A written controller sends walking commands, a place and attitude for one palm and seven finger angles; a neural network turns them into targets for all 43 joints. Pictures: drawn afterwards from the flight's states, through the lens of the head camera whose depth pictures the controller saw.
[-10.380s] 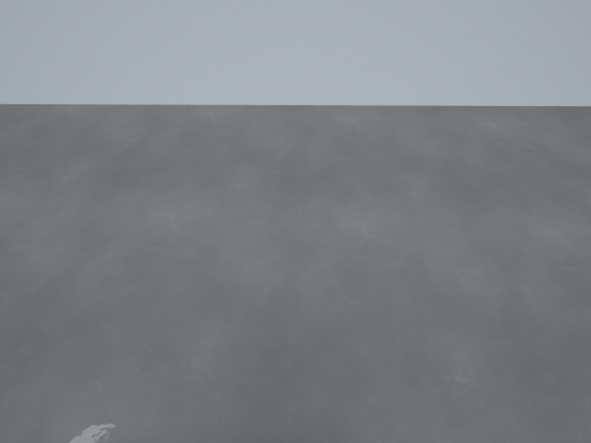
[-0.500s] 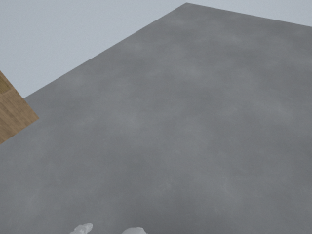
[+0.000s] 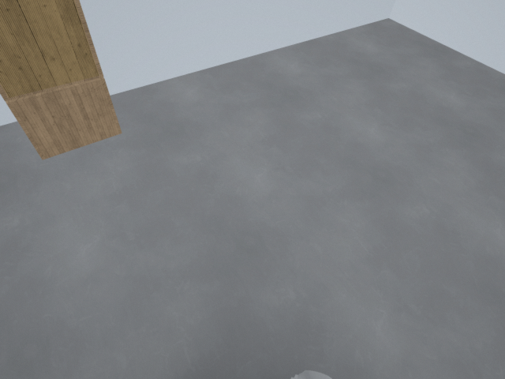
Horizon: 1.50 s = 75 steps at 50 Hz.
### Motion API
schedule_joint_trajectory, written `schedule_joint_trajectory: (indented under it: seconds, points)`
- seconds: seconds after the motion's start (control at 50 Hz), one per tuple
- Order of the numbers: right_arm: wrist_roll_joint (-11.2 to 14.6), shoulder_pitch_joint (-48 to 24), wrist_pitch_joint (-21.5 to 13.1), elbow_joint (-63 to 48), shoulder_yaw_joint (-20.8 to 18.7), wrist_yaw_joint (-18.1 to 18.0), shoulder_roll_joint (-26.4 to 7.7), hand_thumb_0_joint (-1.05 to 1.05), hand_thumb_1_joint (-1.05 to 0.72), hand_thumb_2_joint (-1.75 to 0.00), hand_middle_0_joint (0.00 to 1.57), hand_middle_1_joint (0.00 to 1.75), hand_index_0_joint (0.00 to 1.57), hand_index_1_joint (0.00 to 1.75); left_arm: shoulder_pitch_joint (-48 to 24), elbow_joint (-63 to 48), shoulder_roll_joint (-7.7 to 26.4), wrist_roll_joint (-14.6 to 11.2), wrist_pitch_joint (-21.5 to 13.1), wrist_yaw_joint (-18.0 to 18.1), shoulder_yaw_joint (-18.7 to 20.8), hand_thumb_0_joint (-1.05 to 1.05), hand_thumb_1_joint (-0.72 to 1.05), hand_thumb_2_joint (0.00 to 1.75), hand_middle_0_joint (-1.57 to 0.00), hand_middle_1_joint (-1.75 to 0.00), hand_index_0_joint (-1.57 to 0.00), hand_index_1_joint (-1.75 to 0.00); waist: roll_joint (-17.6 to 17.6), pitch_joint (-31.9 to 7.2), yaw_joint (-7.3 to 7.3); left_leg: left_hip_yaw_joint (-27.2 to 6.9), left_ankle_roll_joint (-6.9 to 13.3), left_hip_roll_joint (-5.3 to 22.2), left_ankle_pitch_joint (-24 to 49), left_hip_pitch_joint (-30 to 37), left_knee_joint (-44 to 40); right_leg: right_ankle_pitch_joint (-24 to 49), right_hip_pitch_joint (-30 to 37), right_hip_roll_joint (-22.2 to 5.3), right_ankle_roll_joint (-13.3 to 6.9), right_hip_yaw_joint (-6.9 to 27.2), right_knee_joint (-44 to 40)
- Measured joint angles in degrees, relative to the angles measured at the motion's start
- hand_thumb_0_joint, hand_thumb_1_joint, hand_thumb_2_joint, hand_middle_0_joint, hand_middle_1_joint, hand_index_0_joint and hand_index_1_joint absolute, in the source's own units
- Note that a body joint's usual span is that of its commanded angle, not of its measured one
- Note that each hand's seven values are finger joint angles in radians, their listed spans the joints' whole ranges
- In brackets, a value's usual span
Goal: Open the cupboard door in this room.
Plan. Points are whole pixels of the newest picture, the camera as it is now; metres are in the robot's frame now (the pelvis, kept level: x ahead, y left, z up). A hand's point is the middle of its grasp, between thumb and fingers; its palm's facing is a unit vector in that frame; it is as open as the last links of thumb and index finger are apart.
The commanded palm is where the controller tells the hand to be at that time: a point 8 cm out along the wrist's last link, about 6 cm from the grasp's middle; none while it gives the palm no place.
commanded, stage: turn or walk to find it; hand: left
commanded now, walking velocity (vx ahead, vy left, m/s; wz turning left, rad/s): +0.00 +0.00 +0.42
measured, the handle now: out of the picture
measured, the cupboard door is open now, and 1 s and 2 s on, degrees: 0 0 0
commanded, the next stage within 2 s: stand and wait in 0.14 s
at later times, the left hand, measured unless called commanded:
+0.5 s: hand out of the picture +0.02 +0.15 -0.15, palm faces +0.14 -0.96 -0.25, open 7.3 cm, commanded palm none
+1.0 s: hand out of the picture -0.09 +0.16 -0.18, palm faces +0.25 -0.95 -0.20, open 7.3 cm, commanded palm none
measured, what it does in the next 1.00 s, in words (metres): steps on the spot: right foot, then left foot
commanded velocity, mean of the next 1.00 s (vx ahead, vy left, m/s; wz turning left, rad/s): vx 0.00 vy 0.00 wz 0.19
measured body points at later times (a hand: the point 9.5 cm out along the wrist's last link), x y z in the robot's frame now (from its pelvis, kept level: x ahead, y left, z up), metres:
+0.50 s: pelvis -0.02 -0.04 +0.00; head -0.01 -0.07 +0.45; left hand +0.02 +0.20 -0.13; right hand +0.03 -0.27 -0.17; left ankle -0.04 +0.10 -0.70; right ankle -0.01 -0.13 -0.74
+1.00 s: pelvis -0.05 -0.01 +0.00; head -0.04 -0.01 +0.45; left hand -0.10 +0.21 -0.16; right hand +0.02 -0.23 -0.16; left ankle -0.07 +0.11 -0.74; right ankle -0.01 -0.13 -0.74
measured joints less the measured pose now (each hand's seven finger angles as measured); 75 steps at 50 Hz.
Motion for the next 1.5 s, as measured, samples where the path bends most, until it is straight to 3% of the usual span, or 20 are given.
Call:
schedule_joint_trajectory:
  seconds: [0.1, 0.24, 0.3, 0.34, 0.36, 0.42, 0.54, 0.64, 0.7, 0.76, 0.84, 1.08, 1.18, 1.22, 1.24, 1.3, 1.36, 1.5]
  points:
    - [0.19, 0.26, -0.26, 0.00, 0.33, -0.11, 0.36, 0.00, -0.91, -0.90, 0.20, 0.30, 0.20, 0.30, -0.98, -1.01, -0.16, -0.15, -0.86, -0.07, -0.33, 0.01, 0.91, 0.90, -0.19, -0.30, -0.20, -0.30, 0.88, -0.63, -0.04, -1.69, 0.75, -1.43, 3.32, 0.98, -4.50, 1.96, 0.21, 1.03, 1.04, 2.03, 0.50]
    - [-0.17, 1.40, 0.16, 0.32, -0.14, -0.14, 0.16, 0.00, -0.91, -0.90, 0.20, 0.30, 0.20, 0.30, -3.81, -2.51, -1.97, -0.37, -1.30, 0.37, -1.11, 0.01, 0.91, 0.90, -0.19, -0.30, -0.20, -0.30, 2.48, -0.62, -1.55, -3.97, 0.47, -2.90, 4.70, -0.31, -4.71, -0.92, 4.60, 2.55, 0.68, 3.02, -9.17]
    - [-0.28, 2.10, 0.36, 1.20, -0.30, -0.26, -0.12, 0.00, -0.91, -0.90, 0.20, 0.30, 0.20, 0.30, -4.65, -2.68, -3.12, -0.53, -2.03, 0.50, -1.78, 0.01, 0.91, 0.90, -0.19, -0.30, -0.20, -0.30, 3.29, -0.81, -2.08, -4.58, -0.23, -3.21, 4.70, -1.24, -3.81, 0.47, 8.17, 3.43, -0.13, 2.73, -17.29]
    - [-0.01, 2.87, 0.42, 2.00, -0.38, -0.29, -0.20, 0.00, -0.91, -0.90, 0.20, 0.30, 0.20, 0.30, -4.45, -2.71, -3.70, -0.54, -3.00, 0.57, -2.35, 0.00, 0.91, 0.90, -0.19, -0.30, -0.20, -0.30, 3.35, -1.35, -2.03, -4.68, -0.99, -3.67, 4.06, -2.29, -2.11, 6.00, 12.16, 3.59, -0.59, 2.30, -26.45]
    - [0.25, 3.01, 0.42, 2.59, -0.48, -0.28, -0.49, 0.00, -0.91, -0.90, 0.20, 0.30, 0.20, 0.30, -4.38, -2.30, -4.35, -0.38, -3.62, 0.76, -2.60, 0.00, 0.91, 0.90, -0.19, -0.30, -0.20, -0.30, 4.18, -1.32, -1.92, -4.90, -1.46, -3.27, 3.39, -2.87, -0.62, 7.50, 12.91, 4.18, -2.34, 1.93, -28.11]
    - [0.33, 3.84, 1.42, 3.90, -0.67, -0.32, -0.84, 0.00, -0.91, -0.90, 0.20, 0.30, 0.20, 0.30, -3.20, -1.42, -6.00, -0.20, -4.35, 0.61, -3.48, 0.00, 0.91, 0.90, -0.19, -0.30, -0.20, -0.30, 5.39, -1.72, -2.20, -5.53, -2.38, -2.81, -5.86, -4.90, 6.44, 7.29, 13.64, 4.65, -5.52, 0.81, -28.38]
    - [0.30, 4.87, 1.79, 6.14, -0.98, -0.33, -0.86, 0.00, -0.91, -0.90, 0.20, 0.29, 0.20, 0.30, -1.22, 0.72, -6.89, -0.28, -4.42, 0.88, -3.25, 0.00, 0.94, 0.90, -0.20, -0.30, -0.20, -0.30, 5.26, -1.43, -1.84, -4.29, -3.43, 0.44, -6.86, -6.90, 17.78, 9.39, 15.41, 4.90, -6.36, -0.26, -32.25]
    - [0.45, 5.15, 1.35, 7.81, -0.49, -0.85, -0.51, 0.00, -0.91, -0.90, 0.19, 0.29, 0.20, 0.30, -0.06, 2.66, -6.65, 0.00, -4.51, 0.69, -3.00, 0.00, 0.93, 0.90, -0.20, -0.30, -0.20, -0.30, 4.59, -1.06, -0.86, -2.54, -3.97, 2.43, -6.68, -2.25, 9.17, 9.77, 14.51, 4.92, -6.18, -0.89, -32.15]
    - [0.48, 5.21, 0.14, 8.65, 0.09, -1.22, -0.34, 0.00, -0.91, -0.90, 0.19, 0.29, 0.19, 0.30, 0.63, 4.22, -6.69, -0.44, -4.27, 0.74, -3.03, 0.00, 0.92, 0.90, -0.20, -0.30, -0.20, -0.30, 4.82, -1.15, -0.64, -2.21, -3.67, 3.14, 0.51, 2.54, -1.78, 9.02, 13.27, 5.33, -5.41, -1.71, -30.21]
    - [0.50, 4.33, -0.65, 10.17, 0.78, -1.53, 1.20, 0.00, -0.91, -0.90, 0.19, 0.29, 0.19, 0.30, 0.99, 6.16, -6.16, -0.71, -3.64, 0.81, -3.11, 0.00, 0.92, 0.90, -0.20, -0.30, -0.20, -0.30, 2.61, -0.72, 0.26, -1.17, -3.71, 2.28, -0.10, 3.81, -2.76, 9.75, 14.05, 4.45, -4.27, -0.78, -30.76]
    - [0.48, 4.06, -0.83, 10.34, 1.33, -1.76, 2.44, 0.01, -0.92, -0.90, 0.20, 0.29, 0.20, 0.30, 1.69, 7.69, -6.06, -0.80, -3.09, 0.67, -3.45, 0.00, 0.92, 0.90, -0.20, -0.30, -0.20, -0.30, 1.66, -1.32, 0.23, -1.17, -3.17, 1.46, 0.63, 4.51, -4.15, 10.87, 15.14, 3.74, -3.86, -0.80, -32.67]
    - [0.16, 3.73, 1.07, 5.20, -0.05, -0.29, 0.58, 0.01, -0.93, -0.90, 0.20, 0.30, 0.20, 0.30, 1.41, 3.19, -5.09, -0.02, -2.83, 0.58, -1.66, 0.00, 0.91, 0.90, -0.20, -0.30, -0.20, -0.30, 3.10, -1.56, -0.19, -4.91, -2.08, -0.77, 0.06, -3.20, 2.30, 9.71, 10.38, 1.05, -3.22, -4.48, -28.26]
    - [0.21, 3.39, 1.77, 2.85, -1.22, 0.25, -0.66, 0.01, -0.92, -0.90, 0.20, 0.29, 0.20, 0.30, -0.37, 0.33, -4.07, 0.63, -2.91, 0.79, -0.86, 0.00, 0.91, 0.90, -0.20, -0.30, -0.20, -0.30, 2.63, -0.26, -0.65, -0.77, -2.76, 0.76, -8.85, -8.10, 14.22, 8.45, 9.78, -1.36, -2.65, -7.68, -25.54]
    - [0.27, 3.42, 1.51, 1.96, -1.31, 0.48, -1.09, 0.01, -0.92, -0.90, 0.20, 0.29, 0.20, 0.30, -1.11, -0.60, -3.47, 0.57, -2.76, 0.68, -0.77, 0.00, 0.91, 0.90, -0.20, -0.30, -0.20, -0.30, 1.81, 0.04, -0.96, 1.03, -3.12, 1.26, -5.95, -6.49, 10.05, 7.38, 9.26, -3.04, -1.69, -8.63, -23.21]
    - [0.16, 3.49, 1.13, 1.46, -1.35, 0.58, -1.22, 0.01, -0.92, -0.90, 0.20, 0.29, 0.20, 0.30, -1.42, -1.05, -3.10, 0.35, -2.49, 0.55, -0.69, 0.00, 0.91, 0.90, -0.20, -0.30, -0.20, -0.30, 1.15, 0.01, -1.14, 1.56, -1.75, 0.74, -2.37, -6.34, 8.57, 6.37, 8.37, -4.19, -1.39, -8.72, -21.11]
    - [-0.29, 3.02, 0.25, 0.42, -1.22, 0.47, -1.06, 0.00, -0.91, -0.90, 0.20, 0.29, 0.20, 0.30, -2.83, -1.55, -2.31, 0.13, -0.74, 0.55, -0.36, 0.00, 0.91, 0.90, -0.20, -0.30, -0.20, -0.30, 0.40, 0.15, -1.42, 1.67, 1.14, -0.52, -2.14, -6.74, 8.54, -2.77, 2.97, -2.42, -0.65, -2.69, -8.15]
    - [-0.39, 3.11, -0.14, 0.06, -0.76, -0.03, -0.72, 0.00, -0.91, -0.90, 0.20, 0.29, 0.20, 0.30, -4.50, -1.83, -1.88, 0.18, -0.56, 0.19, -0.19, 0.01, 0.91, 0.90, -0.19, -0.30, -0.20, -0.30, 0.93, -0.15, -2.11, 0.37, 1.53, -1.23, 0.29, -5.41, 3.67, -0.74, -0.86, 0.18, -0.39, 0.73, 1.22]
    - [-0.22, 4.22, -0.62, -0.10, -0.33, -0.20, 0.02, 0.00, -0.91, -0.90, 0.20, 0.30, 0.20, 0.30, -7.31, -4.03, -1.66, -0.16, -1.69, 0.12, -0.49, 0.01, 0.91, 0.90, -0.19, -0.30, -0.20, -0.30, 2.07, -0.70, -2.83, -3.39, 1.67, -2.84, 5.73, -3.09, -4.69, 1.67, -0.54, 2.30, 1.08, 3.46, 0.39]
